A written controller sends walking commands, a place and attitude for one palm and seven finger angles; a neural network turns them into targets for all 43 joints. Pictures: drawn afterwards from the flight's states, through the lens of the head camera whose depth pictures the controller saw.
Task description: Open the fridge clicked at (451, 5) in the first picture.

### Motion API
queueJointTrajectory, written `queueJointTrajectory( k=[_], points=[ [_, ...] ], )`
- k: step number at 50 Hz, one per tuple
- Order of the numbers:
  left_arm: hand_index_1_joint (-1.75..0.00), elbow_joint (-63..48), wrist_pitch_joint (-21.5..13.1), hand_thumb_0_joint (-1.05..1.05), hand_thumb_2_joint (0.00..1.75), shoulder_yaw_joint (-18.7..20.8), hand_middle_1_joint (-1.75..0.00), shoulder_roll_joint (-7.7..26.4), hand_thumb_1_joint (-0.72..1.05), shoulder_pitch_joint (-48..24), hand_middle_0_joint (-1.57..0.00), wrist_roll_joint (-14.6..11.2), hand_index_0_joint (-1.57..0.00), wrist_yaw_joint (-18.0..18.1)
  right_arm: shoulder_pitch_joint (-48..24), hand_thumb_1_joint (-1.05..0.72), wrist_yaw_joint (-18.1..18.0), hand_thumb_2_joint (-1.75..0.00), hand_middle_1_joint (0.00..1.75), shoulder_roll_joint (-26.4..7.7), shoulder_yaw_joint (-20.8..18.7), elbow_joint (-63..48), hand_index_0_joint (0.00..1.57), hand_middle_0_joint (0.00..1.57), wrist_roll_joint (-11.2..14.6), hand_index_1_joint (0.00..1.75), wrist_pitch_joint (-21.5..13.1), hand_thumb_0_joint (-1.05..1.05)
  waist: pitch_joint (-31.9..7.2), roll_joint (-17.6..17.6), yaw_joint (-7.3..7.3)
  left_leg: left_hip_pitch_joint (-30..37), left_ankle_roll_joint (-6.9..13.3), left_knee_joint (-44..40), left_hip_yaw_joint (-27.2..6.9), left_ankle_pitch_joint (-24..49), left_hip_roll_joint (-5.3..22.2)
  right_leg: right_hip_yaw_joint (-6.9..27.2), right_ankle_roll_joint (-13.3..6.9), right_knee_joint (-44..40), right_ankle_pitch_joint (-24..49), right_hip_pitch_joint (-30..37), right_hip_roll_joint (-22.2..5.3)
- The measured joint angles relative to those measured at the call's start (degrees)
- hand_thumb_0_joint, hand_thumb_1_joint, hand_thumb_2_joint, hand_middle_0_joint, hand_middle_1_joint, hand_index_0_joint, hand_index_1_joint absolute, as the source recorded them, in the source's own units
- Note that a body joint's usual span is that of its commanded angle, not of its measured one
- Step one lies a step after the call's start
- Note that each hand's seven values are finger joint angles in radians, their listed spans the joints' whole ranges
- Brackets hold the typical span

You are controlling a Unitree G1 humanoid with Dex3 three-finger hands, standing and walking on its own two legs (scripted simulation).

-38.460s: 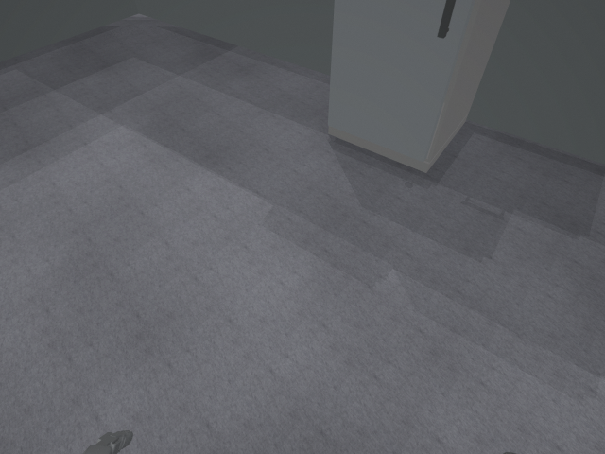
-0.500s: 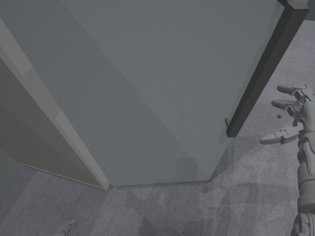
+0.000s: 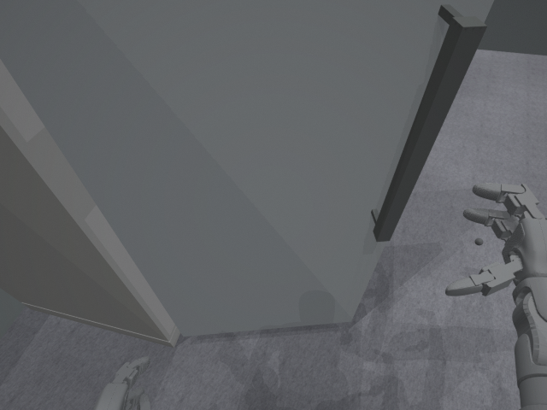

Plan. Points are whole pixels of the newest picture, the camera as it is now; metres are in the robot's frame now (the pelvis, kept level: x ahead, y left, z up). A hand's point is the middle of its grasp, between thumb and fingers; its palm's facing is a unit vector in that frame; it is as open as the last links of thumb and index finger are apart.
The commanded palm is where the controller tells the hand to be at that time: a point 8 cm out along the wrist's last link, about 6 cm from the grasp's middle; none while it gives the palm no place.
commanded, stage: slip the hand off the handle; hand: right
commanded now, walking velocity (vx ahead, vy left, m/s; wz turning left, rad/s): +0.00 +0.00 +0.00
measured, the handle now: (406, 151) +0.47 -0.17 +0.14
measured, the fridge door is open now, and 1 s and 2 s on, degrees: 71 71 71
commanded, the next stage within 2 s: draw the hand back to the body in 0.26 s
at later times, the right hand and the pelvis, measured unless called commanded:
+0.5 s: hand (506, 275) +0.28 -0.25 +0.12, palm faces +0.16 +0.99 +0.05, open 14.7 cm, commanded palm +0.24 -0.29 +0.12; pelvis +0.00 +0.02 +0.00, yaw -2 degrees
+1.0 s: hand (540, 301) +0.24 -0.26 +0.14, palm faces +0.32 +0.93 -0.18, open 14.2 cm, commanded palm +0.18 -0.30 +0.16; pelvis -0.01 +0.02 +0.01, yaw -2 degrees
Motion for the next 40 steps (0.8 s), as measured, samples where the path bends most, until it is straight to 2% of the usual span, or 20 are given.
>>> queueJointTrajectory(
  k=[9, 16, 20, 23, 25, 30, 34, 37, 40],
  points=[
    [-0.30, -0.3, -1.9, 0.01, 0.90, -0.5, -0.30, 0.2, 0.90, -2.4, -0.21, -0.7, -0.20, 0.9, 4.3, 0.55, 1.9, -0.20, 1.15, 0.2, 1.3, -4.8, 0.25, 0.25, 2.3, 1.15, 4.3, -0.01, -0.3, -0.8, -1.64, 2.2, 0.3, -0.9, 1.0, -0.1, 0.2, 1.0, 0.3, -1.0, 0.4, 1.8, 0.3],
    [-0.30, -1.0, -3.2, 0.01, 0.90, -0.5, -0.30, 0.1, 0.90, -2.8, -0.21, -0.4, -0.20, 0.8, 12.5, 0.55, 2.4, -0.21, 1.15, 2.0, 1.5, -12.6, 0.25, 0.25, 3.5, 1.15, 3.9, -0.01, -0.4, -1.0, -2.49, 3.4, 0.7, -0.9, 1.1, -0.5, 0.1, 1.1, 0.8, -1.6, 0.4, 3.3, 0.3],
    [-0.30, -0.2, -3.6, 0.01, 0.90, -0.9, -0.30, 0.1, 0.90, -3.4, -0.21, -0.4, -0.20, 1.6, 12.3, 0.55, 2.3, -0.20, 1.15, 1.7, 0.6, -12.2, 0.25, 0.26, 3.4, 1.15, 4.0, -0.01, 0.4, -0.7, -2.89, 3.7, 1.1, -0.3, 1.8, -0.8, 0.0, 1.9, 1.2, -1.2, 0.5, 3.4, 0.2],
    [-0.30, 1.5, -4.7, 0.01, 0.90, -1.7, -0.30, 0.3, 0.90, -3.9, -0.21, -1.2, -0.20, 3.2, 9.1, 0.55, 6.5, -0.20, 1.15, 2.7, -2.1, -9.4, 0.25, 0.25, 11.2, 1.15, 5.0, -0.01, 1.7, -0.9, -2.99, 5.2, 1.4, -1.2, 2.7, -0.4, -0.2, 2.7, 1.5, -1.6, 0.9, 4.4, 0.0],
    [-0.30, 2.2, -5.5, 0.01, 0.90, -2.0, -0.30, 0.3, 0.90, -3.8, -0.21, -1.3, -0.20, 4.1, 8.0, 0.55, 9.2, -0.20, 1.15, 2.8, -3.4, -8.8, 0.25, 0.25, 13.3, 1.15, 5.6, -0.01, 1.5, -0.9, -3.08, 6.0, 1.6, -1.9, 2.8, -0.1, -0.5, 2.9, 1.7, -2.2, 1.2, 5.1, -0.1],
    [-0.30, 0.9, -7.2, 0.01, 0.90, -1.7, -0.30, 0.4, 0.90, -2.5, -0.21, -1.4, -0.20, 3.7, 10.5, 0.55, 11.0, -0.20, 1.15, 0.5, -2.8, -12.4, 0.25, 0.25, 12.0, 1.15, 7.4, -0.01, 0.0, -1.5, -2.64, 6.9, 1.7, -2.7, 2.0, 0.2, -0.6, 2.1, 1.8, -3.7, 1.6, 6.7, -0.2],
    [-0.30, -0.2, -7.4, 0.01, 0.90, -1.4, -0.30, 0.8, 0.90, -2.0, -0.21, -1.7, -0.20, 3.1, 14.6, 0.55, 11.6, -0.20, 1.15, 0.6, -4.1, -14.8, 0.25, 0.25, 14.2, 1.15, 10.8, -0.01, -0.8, -2.2, -2.33, 7.4, 1.5, -3.2, 1.2, 0.5, -0.5, 1.2, 1.8, -4.9, 1.9, 7.8, -0.2],
    [-0.30, -0.3, -7.4, 0.01, 0.90, -1.2, -0.30, 0.9, 0.90, -1.7, -0.21, -1.9, -0.20, 3.1, 16.8, 0.55, 10.8, -0.20, 1.15, 1.2, -5.7, -15.9, 0.25, 0.25, 14.9, 1.15, 12.4, -0.01, -0.8, -2.0, -2.72, 7.7, 1.5, -3.4, 1.1, 0.6, -0.5, 1.1, 1.8, -5.2, 2.1, 8.3, -0.2],
    [-0.30, 0.0, -7.9, 0.01, 0.90, -1.0, -0.30, 1.0, 0.90, -1.5, -0.21, -1.8, -0.20, 3.3, 18.5, 0.55, 9.3, -0.20, 1.15, 1.8, -6.3, -18.4, 0.25, 0.25, 14.0, 1.15, 12.3, -0.01, -0.1, -1.6, -3.46, 8.4, 1.6, -3.6, 1.4, 0.7, -0.6, 1.4, 1.8, -5.2, 2.2, 8.7, -0.3]
  ],
)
